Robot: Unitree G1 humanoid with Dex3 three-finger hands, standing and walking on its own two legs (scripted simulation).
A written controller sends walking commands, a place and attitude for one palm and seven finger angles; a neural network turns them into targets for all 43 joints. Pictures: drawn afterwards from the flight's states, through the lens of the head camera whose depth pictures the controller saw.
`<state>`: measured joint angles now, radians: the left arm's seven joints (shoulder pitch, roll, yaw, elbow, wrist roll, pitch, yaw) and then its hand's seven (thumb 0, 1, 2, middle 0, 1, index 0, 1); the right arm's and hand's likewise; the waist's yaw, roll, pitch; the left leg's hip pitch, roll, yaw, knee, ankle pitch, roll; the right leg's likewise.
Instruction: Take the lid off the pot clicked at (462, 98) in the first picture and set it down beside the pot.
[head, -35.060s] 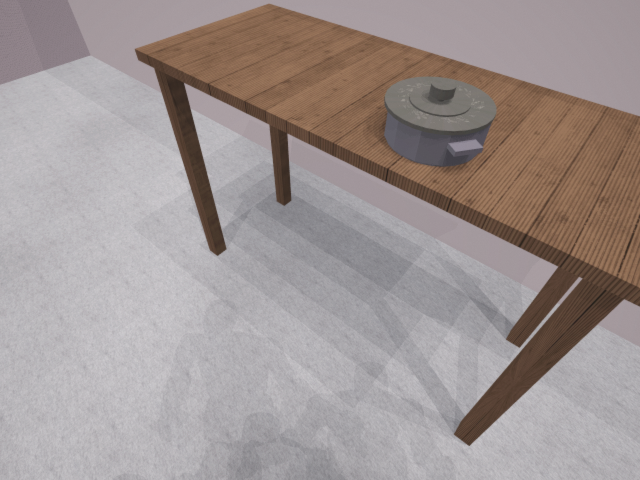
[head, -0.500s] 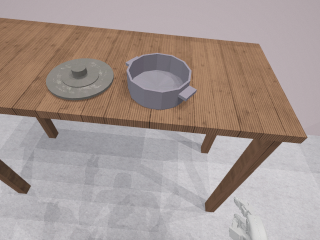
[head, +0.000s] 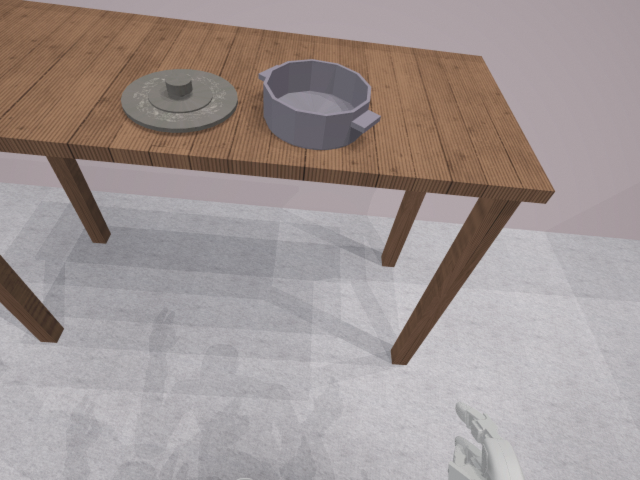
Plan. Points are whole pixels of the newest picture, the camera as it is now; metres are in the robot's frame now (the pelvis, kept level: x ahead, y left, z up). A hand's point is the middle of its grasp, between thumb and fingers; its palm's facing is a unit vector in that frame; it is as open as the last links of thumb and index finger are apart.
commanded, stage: stop stepping back and stand still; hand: left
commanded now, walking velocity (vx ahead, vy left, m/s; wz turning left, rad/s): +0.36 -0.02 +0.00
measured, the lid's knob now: (178, 84) +0.71 +0.27 +0.10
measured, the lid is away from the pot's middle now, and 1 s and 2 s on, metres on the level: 0.25 0.25 0.25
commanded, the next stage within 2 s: let the arm hang, fingers relaxed in 1.48 s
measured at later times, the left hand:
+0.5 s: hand out of the picture +0.10 +0.22 +0.27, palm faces +0.42 -0.81 -0.41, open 7.4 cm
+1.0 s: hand out of the picture +0.04 +0.14 -0.17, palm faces +0.21 -0.97 -0.13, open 6.7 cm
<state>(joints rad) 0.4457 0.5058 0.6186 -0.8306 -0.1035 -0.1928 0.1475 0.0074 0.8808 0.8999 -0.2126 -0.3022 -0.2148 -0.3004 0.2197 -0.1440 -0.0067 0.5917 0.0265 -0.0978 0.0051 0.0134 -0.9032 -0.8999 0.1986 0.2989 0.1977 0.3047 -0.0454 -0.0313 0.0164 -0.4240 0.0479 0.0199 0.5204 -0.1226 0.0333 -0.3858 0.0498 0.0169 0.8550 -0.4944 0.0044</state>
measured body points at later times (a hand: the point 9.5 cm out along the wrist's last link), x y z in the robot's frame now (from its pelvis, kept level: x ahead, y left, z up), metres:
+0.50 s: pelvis -0.09 +0.00 +0.01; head -0.09 +0.03 +0.46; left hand +0.07 +0.26 +0.29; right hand +0.03 -0.22 -0.07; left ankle -0.05 +0.11 -0.73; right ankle -0.10 -0.11 -0.70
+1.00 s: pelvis -0.06 -0.02 -0.02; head -0.02 -0.02 +0.43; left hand +0.03 +0.19 -0.16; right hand -0.02 -0.28 -0.17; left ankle -0.08 +0.12 -0.69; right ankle -0.05 -0.13 -0.73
